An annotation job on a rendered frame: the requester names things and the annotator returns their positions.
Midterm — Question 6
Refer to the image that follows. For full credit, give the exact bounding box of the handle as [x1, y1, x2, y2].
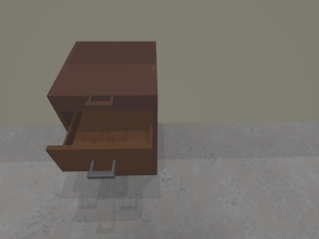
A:
[85, 101, 114, 110]
[87, 160, 116, 179]

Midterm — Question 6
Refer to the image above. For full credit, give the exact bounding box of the drawer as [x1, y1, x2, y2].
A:
[46, 111, 153, 172]

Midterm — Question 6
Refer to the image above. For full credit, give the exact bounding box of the cabinet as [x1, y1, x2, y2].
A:
[47, 41, 158, 176]

